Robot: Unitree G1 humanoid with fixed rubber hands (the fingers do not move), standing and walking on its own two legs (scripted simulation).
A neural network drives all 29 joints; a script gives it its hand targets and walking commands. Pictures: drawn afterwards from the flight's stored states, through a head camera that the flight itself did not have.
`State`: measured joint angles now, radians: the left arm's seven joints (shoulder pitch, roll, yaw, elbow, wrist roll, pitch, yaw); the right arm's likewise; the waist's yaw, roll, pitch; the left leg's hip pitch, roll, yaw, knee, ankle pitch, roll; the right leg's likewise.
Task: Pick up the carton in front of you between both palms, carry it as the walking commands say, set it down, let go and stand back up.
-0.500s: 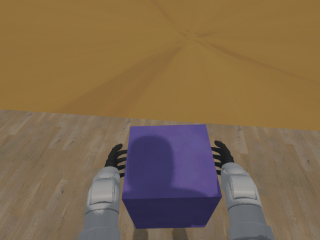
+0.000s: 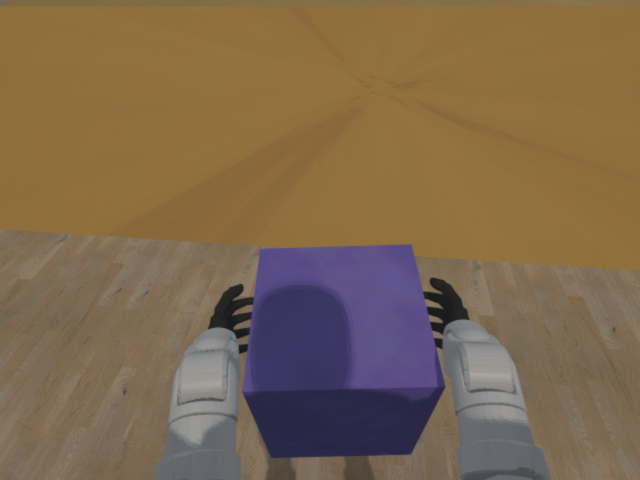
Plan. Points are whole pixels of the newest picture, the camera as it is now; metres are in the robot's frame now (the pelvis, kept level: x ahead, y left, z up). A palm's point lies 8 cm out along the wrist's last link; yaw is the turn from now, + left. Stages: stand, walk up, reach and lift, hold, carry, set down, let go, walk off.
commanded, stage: carry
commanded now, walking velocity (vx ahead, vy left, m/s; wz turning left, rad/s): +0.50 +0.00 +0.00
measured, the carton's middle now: (338, 355) +0.30 +0.00 -0.02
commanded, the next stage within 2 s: none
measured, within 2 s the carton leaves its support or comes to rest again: neither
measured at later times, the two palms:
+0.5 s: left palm (233, 257) +0.41 +0.15 +0.08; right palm (437, 253) +0.40 -0.15 +0.08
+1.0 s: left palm (228, 151) +0.71 +0.20 +0.09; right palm (375, 148) +0.70 -0.10 +0.10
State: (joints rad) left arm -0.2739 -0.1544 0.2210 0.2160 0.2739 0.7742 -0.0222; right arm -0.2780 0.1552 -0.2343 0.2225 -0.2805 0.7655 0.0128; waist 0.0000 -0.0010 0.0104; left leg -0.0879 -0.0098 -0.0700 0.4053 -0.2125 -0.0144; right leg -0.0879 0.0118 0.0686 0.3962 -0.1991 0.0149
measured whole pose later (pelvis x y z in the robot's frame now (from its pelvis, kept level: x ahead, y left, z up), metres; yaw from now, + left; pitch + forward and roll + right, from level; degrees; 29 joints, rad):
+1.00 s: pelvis +0.43 +0.07 +0.01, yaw -2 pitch +5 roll -2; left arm -0.18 -0.14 0.09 -0.36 0.10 1.22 0.09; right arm -0.16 0.13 -0.13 -0.36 -0.09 1.19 -0.09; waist -0.03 0.00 -0.09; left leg -0.17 0.04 0.25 0.31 -0.23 0.06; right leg -0.61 -0.10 -0.11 0.89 -0.20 0.00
